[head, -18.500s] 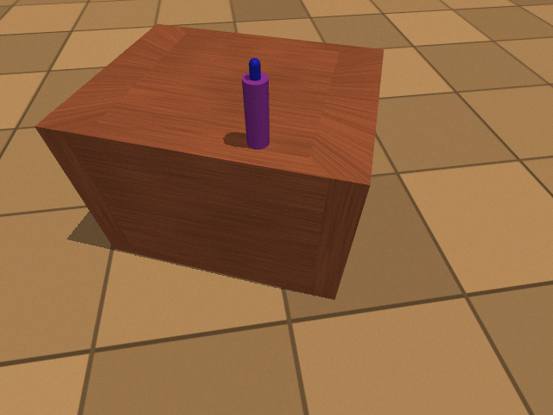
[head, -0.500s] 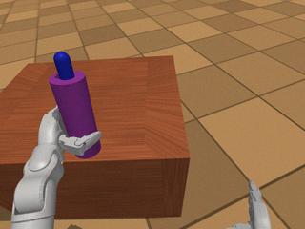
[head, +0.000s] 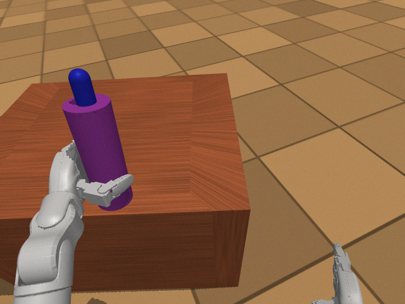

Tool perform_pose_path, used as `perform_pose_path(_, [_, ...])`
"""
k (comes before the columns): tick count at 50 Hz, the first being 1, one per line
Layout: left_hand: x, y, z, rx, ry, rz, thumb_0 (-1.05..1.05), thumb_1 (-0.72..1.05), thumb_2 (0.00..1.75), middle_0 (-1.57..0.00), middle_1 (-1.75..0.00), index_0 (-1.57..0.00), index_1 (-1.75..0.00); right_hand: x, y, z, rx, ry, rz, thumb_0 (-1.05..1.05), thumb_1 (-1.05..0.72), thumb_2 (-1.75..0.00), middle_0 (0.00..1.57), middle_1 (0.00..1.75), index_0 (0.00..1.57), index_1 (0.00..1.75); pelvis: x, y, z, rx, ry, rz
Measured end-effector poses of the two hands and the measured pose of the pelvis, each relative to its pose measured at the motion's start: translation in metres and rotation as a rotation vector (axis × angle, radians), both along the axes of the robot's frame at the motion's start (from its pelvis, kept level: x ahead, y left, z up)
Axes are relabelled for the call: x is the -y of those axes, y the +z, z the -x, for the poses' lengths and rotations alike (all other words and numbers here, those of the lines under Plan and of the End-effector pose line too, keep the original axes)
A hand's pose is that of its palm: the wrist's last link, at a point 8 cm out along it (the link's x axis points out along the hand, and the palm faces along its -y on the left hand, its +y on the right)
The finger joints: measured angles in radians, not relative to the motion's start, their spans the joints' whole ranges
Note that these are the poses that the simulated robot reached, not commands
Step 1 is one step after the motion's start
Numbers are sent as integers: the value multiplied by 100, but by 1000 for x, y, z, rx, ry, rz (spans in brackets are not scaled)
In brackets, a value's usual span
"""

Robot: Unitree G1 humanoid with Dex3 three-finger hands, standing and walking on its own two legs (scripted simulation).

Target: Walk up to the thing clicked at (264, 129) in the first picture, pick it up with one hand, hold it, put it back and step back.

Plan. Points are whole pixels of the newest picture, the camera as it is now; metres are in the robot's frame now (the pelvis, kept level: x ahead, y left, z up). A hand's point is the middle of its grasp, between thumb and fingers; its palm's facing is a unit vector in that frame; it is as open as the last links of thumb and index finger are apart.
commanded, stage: hold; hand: left
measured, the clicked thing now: (99, 145) +0.32 +0.17 +0.22
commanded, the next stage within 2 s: crouch in 0.02 s
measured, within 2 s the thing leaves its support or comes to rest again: neither
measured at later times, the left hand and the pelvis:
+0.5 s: hand (120, 169) +0.36 +0.18 +0.11, palm faces +0.16 -0.99 +0.01, open 9.8 cm; pelvis -0.01 +0.00 +0.00, yaw +0 degrees
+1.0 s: hand (122, 164) +0.42 +0.20 +0.06, palm faces +0.18 -0.98 -0.01, open 9.8 cm; pelvis -0.02 +0.00 -0.02, yaw -1 degrees
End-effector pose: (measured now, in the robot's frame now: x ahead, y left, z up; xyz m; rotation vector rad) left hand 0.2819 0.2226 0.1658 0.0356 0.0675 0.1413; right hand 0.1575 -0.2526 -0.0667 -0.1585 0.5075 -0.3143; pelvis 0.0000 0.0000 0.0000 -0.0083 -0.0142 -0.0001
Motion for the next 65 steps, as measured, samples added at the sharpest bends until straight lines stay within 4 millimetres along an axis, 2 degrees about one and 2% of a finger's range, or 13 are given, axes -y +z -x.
perform_pose_path(7, [-14, 9, -1, 40, 47, 10, 1, -42, 115, -78, -120, -73, -115, -2, 1, -2, -2, 10, 3, -1, 50, -6, 6, 5, 5, 5, 1, 0, 0, 4, 6, -1])
perform_pose_path(12, [-14, 6, -6, 26, 39, 15, 1, -42, 115, -78, -120, -73, -115, -7, -1, -4, -12, 36, -4, -1, 52, -6, 6, 5, 5, 5, 0, 0, 1, 2, 10, 0])
perform_pose_path(17, [-7, -10, -17, -34, 5, 30, 1, -43, 116, -79, -118, -75, -113, -12, -6, -1, -32, 45, -16, -1, 53, -5, 6, 5, 5, 5, -1, 0, 3, -4, 9, -2])
perform_pose_path(22, [-3, -37, -38, -106, 2, 55, 1, -43, 116, -80, -117, -75, -112, -7, -4, 7, -44, 29, -5, -1, 54, -5, 6, 5, 5, 5, 0, 0, 7, -21, 2, -4])
perform_pose_path(27, [-7, -65, -57, -130, 35, 62, 1, -42, 116, -80, -117, -75, -113, 5, 2, 18, -46, 1, 25, -1, 54, -5, 6, 5, 5, 5, 2, -3, 9, -51, -13, -3])
perform_pose_path(32, [-14, -85, -66, -119, 54, 52, 1, -42, 115, -79, -118, -74, -113, 11, 10, 22, -37, 1, 49, -1, 54, -5, 6, 5, 5, 5, 2, -6, 7, -78, -22, 4])
perform_pose_path(44, [-28, -90, -88, -49, 46, 32, 1, -42, 115, -79, -118, -75, -113, -1, 3, 14, -61, 52, 29, -1, 53, -5, 6, 5, 5, 5, -1, -14, 11, -117, -15, 12])
perform_pose_path(53, [-24, -112, -116, -68, 47, 52, 1, -43, 115, -81, -115, -76, -111, 10, -8, 46, -161, 9, 49, -1, 54, -5, 6, 5, 6, 5, -4, -23, 19, -174, -30, 9])
perform_pose_path(57, [-20, -121, -125, -63, 40, 49, 1, -42, 115, -81, -115, -77, -110, 17, -3, 50, -166, -9, 76, -1, 54, -5, 6, 5, 5, 5, -4, -27, 21, -197, -38, 10])
perform_pose_path(65, [-25, -128, -132, -46, 38, 57, 1, -41, 113, -81, -114, -77, -109, 17, 11, 37, -112, -1, 104, -1, 53, -5, 6, 5, 5, 5, -4, -32, 19, -221, -36, 18])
